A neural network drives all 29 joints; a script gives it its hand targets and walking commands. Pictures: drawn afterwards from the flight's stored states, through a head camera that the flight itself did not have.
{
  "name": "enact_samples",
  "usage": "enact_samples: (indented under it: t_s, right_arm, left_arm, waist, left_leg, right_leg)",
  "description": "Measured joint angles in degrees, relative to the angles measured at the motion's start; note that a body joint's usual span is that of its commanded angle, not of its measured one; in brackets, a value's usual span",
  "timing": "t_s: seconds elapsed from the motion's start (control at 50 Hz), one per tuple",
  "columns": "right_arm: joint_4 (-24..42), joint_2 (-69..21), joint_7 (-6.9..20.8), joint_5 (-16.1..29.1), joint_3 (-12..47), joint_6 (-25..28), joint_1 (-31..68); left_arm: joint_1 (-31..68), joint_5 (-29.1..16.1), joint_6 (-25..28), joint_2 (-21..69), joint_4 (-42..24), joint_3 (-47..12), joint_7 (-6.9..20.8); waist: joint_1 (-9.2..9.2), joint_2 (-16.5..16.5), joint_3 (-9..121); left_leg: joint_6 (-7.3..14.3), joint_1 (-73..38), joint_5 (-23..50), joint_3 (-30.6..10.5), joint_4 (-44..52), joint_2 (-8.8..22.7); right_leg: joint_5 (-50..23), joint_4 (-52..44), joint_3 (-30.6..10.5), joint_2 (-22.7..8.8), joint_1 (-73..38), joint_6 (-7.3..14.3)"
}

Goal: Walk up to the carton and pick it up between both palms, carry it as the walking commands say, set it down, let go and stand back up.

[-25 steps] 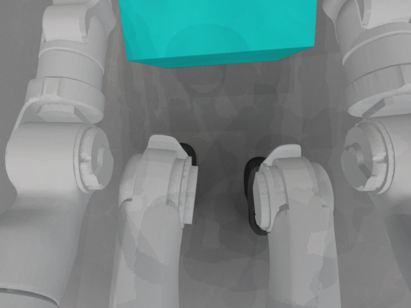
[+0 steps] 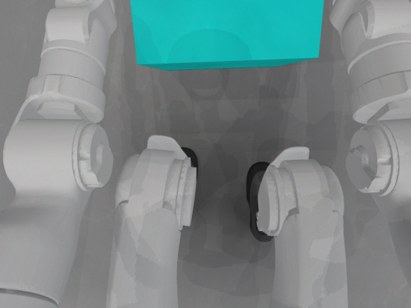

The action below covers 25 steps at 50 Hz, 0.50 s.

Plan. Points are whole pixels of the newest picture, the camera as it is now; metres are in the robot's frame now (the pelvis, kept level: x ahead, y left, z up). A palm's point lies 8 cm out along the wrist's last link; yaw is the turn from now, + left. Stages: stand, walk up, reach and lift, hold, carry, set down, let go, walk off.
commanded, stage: set down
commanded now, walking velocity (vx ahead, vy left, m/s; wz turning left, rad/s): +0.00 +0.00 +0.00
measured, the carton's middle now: out of the picture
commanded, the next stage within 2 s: none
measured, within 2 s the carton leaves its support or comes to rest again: neither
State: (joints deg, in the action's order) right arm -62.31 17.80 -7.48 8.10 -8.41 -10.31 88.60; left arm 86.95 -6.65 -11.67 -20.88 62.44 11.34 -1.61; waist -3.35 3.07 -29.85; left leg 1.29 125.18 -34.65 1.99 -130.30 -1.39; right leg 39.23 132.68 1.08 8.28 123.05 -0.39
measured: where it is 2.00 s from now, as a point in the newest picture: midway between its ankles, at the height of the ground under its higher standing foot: (220, 207)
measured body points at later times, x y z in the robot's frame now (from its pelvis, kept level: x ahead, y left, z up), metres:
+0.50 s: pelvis +0.00 +0.00 -0.01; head +0.37 +0.03 +0.23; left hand +0.55 +0.22 -0.18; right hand +0.58 -0.12 -0.17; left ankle +0.11 +0.11 -0.32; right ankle +0.09 -0.10 -0.32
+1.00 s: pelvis +0.01 +0.00 -0.01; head +0.38 +0.02 +0.23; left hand +0.56 +0.22 -0.19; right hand +0.59 -0.13 -0.17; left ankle +0.11 +0.11 -0.32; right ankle +0.09 -0.10 -0.32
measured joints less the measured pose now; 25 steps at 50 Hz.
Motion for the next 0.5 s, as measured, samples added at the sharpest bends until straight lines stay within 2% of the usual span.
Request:
enact_samples:
  t_s: [0.2,0.3,0.5]
  right_arm:
    - [-0.23,0.04,1.53,-0.41,-0.65,-0.24,0.23]
    - [-0.02,-0.11,2.79,-1.54,-2.50,-0.20,0.07]
    - [2.24,-0.73,3.10,-2.89,-3.86,-0.09,-1.26]
  left_arm:
    - [-0.79,1.30,-0.44,-0.19,-1.11,2.20,2.31]
    - [-1.11,3.51,-0.27,0.27,-1.83,3.77,3.19]
    - [-2.06,3.70,0.50,0.61,-2.72,5.55,4.50]
  waist:
    - [0.00,-0.01,0.00]
    - [-0.07,-0.22,-0.02]
    - [0.13,-0.29,-0.04]
  left_leg:
    - [-0.11,0.28,-0.38,-0.21,-0.87,0.32]
    - [0.11,0.49,-0.42,-0.18,-1.19,0.48]
    - [0.47,0.74,-0.63,0.20,-1.72,0.68]
  right_leg:
    - [0.21,0.77,0.63,-0.42,0.33,0.58]
    - [0.27,0.96,0.76,-0.59,0.44,0.58]
    - [0.62,1.57,0.64,-0.93,0.61,0.49]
